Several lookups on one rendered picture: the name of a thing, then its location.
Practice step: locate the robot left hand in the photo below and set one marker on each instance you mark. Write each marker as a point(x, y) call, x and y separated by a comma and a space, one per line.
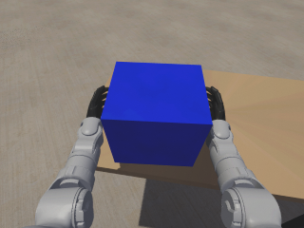
point(95, 108)

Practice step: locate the table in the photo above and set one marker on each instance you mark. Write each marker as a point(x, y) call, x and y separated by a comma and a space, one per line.
point(266, 116)

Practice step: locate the left robot upper arm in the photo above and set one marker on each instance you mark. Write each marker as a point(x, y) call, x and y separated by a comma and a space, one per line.
point(70, 207)

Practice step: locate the carton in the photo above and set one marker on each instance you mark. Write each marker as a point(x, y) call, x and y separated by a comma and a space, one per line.
point(156, 113)

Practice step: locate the right robot forearm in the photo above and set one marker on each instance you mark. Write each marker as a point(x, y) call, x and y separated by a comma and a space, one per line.
point(228, 164)

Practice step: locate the left robot forearm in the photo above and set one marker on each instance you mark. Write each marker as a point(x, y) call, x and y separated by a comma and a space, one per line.
point(83, 158)

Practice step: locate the right robot upper arm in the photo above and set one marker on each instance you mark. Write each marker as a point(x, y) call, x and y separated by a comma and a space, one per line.
point(244, 207)

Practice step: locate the robot right hand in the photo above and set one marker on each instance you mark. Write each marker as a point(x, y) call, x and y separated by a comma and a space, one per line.
point(217, 110)

